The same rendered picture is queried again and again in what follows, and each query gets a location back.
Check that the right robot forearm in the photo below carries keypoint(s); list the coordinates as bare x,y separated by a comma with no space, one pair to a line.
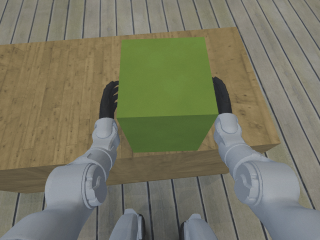
231,146

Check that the robot right hand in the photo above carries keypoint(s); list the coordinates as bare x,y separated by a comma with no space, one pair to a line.
222,96

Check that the robot left thigh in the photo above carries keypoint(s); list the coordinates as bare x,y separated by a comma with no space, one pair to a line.
128,227

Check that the left robot forearm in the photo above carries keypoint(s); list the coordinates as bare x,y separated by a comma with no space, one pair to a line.
103,151

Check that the pedestal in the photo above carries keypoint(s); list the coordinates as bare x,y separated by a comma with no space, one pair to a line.
50,96

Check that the carton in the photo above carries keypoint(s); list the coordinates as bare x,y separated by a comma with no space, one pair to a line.
166,98

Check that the robot right shin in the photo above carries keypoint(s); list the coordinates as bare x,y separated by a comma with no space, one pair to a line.
195,216

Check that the robot left upper arm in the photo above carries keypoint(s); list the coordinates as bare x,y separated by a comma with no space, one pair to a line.
72,193

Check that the robot right upper arm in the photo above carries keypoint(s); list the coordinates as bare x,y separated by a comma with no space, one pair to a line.
271,190

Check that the robot left hand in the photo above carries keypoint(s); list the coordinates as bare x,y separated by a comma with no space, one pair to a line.
108,104

